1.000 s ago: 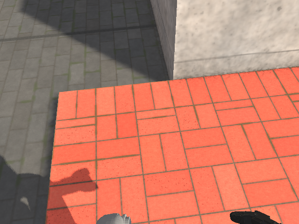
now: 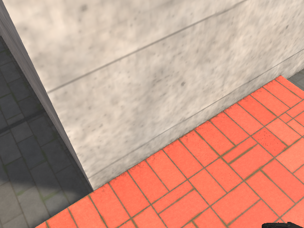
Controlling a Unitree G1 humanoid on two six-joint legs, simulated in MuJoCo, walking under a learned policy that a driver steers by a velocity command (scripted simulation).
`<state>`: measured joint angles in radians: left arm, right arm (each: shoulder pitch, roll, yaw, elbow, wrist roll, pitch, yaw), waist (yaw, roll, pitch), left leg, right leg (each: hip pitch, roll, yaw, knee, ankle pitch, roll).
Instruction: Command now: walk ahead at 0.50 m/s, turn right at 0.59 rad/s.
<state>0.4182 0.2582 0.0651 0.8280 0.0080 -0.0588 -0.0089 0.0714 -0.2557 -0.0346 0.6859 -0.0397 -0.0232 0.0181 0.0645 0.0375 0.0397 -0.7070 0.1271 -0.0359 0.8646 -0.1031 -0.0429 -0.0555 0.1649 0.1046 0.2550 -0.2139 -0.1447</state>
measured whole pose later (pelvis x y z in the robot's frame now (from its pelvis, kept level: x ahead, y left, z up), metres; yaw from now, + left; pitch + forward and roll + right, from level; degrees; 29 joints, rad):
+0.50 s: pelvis +0.17 +0.03 +0.00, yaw -18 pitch +0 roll +1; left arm 0.13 0.31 0.05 0.73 0.04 0.07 -0.05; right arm 0.28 -0.28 -0.05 0.76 -0.02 -0.02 -0.05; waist -0.04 -0.02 0.08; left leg -0.27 0.07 0.18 0.40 -0.11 0.02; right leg -0.50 -0.01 0.02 0.89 -0.36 0.01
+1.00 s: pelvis +0.29 -0.07 +0.00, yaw -36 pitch +2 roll +0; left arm 0.45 0.30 0.06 0.78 0.02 -0.05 -0.01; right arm 0.09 -0.28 -0.06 0.71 -0.03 0.00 0.02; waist 0.09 0.03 0.00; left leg -0.53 0.04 -0.03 0.63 -0.14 -0.05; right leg -0.04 0.12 0.21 0.32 -0.29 -0.09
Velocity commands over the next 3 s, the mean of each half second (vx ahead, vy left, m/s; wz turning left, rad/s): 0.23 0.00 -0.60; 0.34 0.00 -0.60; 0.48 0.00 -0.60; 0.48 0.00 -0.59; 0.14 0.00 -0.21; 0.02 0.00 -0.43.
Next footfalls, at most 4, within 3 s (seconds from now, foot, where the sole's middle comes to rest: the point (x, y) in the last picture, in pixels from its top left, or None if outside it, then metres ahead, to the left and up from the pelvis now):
0.18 left None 0.31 0.13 -0.78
0.62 right None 0.21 -0.11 -0.78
1.08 left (190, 212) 0.53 -0.07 -0.78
1.58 right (285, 213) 0.54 -0.47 -0.78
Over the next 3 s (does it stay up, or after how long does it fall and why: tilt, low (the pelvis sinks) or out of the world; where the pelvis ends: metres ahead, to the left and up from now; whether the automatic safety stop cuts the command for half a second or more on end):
stays up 0.66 -0.64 -0.01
